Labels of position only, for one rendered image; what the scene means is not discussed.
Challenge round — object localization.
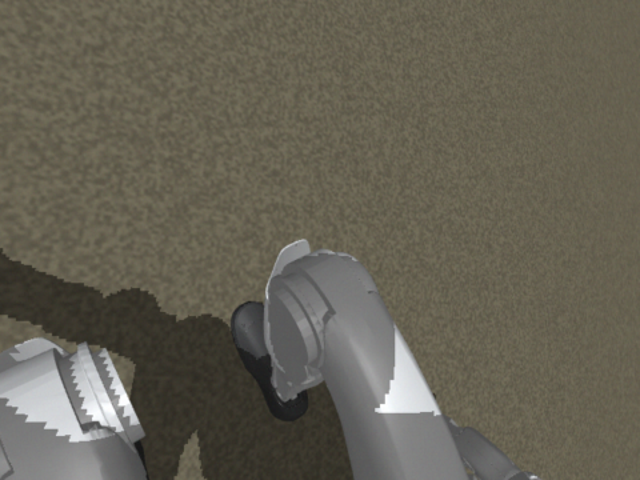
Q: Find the left robot foot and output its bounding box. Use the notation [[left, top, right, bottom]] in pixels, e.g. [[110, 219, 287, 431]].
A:
[[134, 440, 150, 480]]

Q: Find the right robot foot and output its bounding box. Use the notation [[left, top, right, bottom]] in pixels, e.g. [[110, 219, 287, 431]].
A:
[[231, 301, 308, 421]]

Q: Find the right robot hand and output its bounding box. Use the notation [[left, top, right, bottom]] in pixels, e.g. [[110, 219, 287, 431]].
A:
[[443, 414, 522, 480]]

